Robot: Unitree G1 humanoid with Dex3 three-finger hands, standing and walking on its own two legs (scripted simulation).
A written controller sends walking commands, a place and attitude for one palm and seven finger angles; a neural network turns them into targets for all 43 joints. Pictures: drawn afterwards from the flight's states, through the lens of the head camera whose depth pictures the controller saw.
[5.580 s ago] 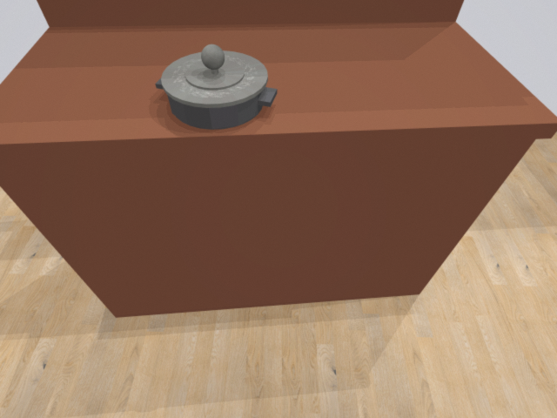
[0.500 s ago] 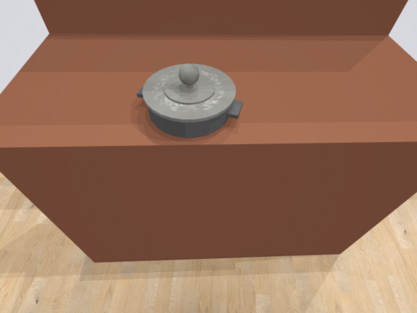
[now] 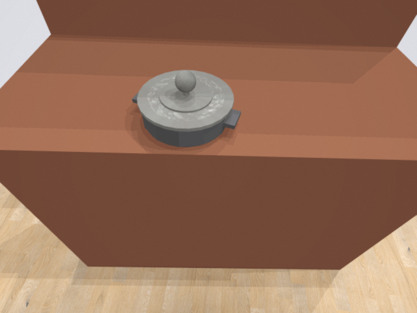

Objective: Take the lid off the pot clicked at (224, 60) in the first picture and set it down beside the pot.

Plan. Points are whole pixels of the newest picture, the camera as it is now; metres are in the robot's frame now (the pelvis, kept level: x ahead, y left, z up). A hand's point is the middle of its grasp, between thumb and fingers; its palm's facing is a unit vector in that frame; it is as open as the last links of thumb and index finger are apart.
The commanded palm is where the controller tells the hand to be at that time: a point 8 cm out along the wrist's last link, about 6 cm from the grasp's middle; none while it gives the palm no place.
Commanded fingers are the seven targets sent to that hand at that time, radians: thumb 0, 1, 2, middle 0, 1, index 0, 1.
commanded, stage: shuffle to correct the standing spot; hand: left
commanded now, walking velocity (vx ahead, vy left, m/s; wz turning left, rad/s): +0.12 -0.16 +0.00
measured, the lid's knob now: (185, 81) +0.52 +0.08 +0.18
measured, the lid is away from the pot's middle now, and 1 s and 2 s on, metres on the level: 0.00 0.00 0.00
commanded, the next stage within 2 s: come to a stop and stand still in 0.20 s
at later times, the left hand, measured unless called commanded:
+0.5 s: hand out of the picture +0.10 +0.09 -0.15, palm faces +0.08 -0.96 -0.25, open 7.3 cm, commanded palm none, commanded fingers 0.00 0.90 0.90 -0.20 -0.30 -0.20 -0.30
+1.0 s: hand out of the picture +0.14 +0.18 -0.17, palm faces +0.12 -0.95 -0.27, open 7.4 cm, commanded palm none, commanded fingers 0.00 0.90 0.90 -0.20 -0.30 -0.20 -0.30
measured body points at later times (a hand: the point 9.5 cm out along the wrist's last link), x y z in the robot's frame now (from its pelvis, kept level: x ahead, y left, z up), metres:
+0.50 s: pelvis +0.07 -0.10 +0.01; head +0.12 -0.12 +0.46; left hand +0.10 +0.14 -0.13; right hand +0.12 -0.35 -0.15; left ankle +0.07 +0.03 -0.68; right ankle +0.06 -0.19 -0.73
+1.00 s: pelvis +0.07 -0.04 +0.00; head +0.14 -0.01 +0.44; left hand +0.13 +0.23 -0.15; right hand +0.20 -0.25 -0.14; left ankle +0.11 +0.06 -0.73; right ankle +0.04 -0.18 -0.66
